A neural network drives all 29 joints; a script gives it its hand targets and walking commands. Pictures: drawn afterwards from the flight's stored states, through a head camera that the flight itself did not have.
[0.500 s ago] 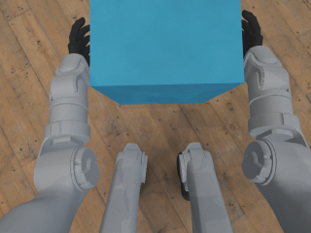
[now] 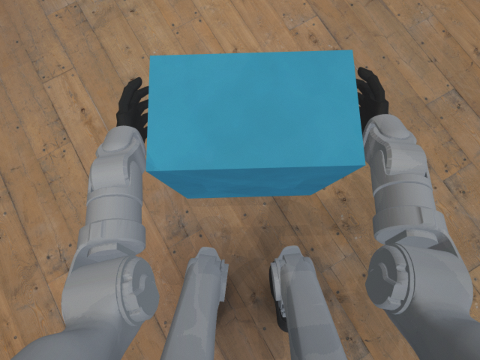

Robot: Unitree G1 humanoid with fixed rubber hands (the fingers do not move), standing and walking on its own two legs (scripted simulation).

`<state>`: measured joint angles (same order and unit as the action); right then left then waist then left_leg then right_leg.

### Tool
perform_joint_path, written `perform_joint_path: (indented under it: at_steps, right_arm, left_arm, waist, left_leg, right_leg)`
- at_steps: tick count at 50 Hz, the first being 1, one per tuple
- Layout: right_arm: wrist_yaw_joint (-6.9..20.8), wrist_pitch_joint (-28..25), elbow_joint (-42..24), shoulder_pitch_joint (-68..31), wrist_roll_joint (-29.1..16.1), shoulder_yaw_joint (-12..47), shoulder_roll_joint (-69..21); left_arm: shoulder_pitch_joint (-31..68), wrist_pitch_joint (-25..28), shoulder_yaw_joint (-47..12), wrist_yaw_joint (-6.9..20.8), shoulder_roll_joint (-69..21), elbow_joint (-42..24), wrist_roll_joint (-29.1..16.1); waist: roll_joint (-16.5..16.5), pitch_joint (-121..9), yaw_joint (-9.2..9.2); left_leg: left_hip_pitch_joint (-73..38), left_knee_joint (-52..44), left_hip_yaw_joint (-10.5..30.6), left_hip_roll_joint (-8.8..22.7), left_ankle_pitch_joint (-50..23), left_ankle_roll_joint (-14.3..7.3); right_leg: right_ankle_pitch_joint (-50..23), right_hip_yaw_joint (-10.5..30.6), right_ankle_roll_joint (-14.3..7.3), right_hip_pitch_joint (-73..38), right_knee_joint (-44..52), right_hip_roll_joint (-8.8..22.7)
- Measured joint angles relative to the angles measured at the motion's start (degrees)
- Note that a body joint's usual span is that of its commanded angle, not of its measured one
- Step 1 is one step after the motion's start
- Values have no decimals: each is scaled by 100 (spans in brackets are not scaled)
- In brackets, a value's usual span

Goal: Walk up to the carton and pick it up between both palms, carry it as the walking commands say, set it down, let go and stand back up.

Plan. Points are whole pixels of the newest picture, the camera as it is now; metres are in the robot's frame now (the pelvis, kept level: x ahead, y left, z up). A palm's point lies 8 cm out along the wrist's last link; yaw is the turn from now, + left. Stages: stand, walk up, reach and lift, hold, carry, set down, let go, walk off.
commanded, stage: reach and lift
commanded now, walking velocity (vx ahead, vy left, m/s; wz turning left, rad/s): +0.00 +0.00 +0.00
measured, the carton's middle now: (249, 142) +0.47 +0.00 -0.13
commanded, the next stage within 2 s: none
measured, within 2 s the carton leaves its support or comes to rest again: neither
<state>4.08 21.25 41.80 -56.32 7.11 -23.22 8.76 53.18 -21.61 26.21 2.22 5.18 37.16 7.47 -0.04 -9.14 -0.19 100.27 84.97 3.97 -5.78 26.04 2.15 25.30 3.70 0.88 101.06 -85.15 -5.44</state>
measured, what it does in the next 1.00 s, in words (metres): rises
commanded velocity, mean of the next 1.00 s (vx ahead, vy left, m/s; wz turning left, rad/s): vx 0.00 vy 0.00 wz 0.00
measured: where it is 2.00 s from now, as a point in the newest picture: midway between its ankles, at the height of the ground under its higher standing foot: (246, 308)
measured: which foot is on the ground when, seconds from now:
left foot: down 0.00-1.00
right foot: down 0.00-1.00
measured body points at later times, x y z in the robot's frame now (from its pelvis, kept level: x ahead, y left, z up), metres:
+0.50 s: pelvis +0.03 +0.00 +0.07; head +0.23 +0.00 +0.47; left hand +0.46 +0.19 +0.01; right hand +0.47 -0.19 +0.01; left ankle +0.09 +0.12 -0.54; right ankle +0.09 -0.11 -0.54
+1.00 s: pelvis +0.05 +0.00 +0.14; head +0.22 -0.01 +0.56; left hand +0.44 +0.19 +0.08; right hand +0.44 -0.19 +0.08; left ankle +0.09 +0.12 -0.54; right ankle +0.09 -0.11 -0.54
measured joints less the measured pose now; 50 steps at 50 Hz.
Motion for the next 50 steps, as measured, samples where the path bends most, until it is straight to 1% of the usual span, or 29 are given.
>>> perform_joint_path:
  at_steps: [25,50]
  right_arm:
    - [111,-148,-383,1187,120,8,-383]
    - [337,-149,-1001,2385,363,50,-736]
  left_arm:
    - [-1143,186,-46,148,-351,-300,138]
    - [-2289,169,-86,390,-744,-909,432]
  waist:
    - [-8,-192,-22]
    - [28,114,-46]
  left_leg:
    - [-1726,-1497,80,55,-253,-70]
    - [-4042,-3471,166,139,-773,-142]
  right_leg:
    - [-254,109,-25,-1731,1504,7]
    - [-762,211,-68,-4051,3473,85]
